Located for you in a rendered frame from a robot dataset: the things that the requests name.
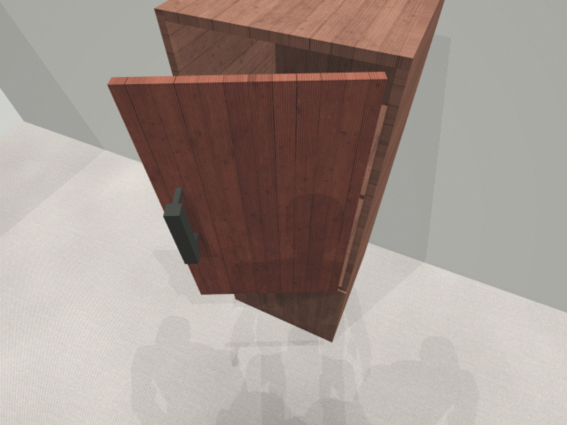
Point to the handle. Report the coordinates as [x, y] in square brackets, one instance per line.
[179, 226]

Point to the cupboard door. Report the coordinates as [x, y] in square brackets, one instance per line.
[271, 167]

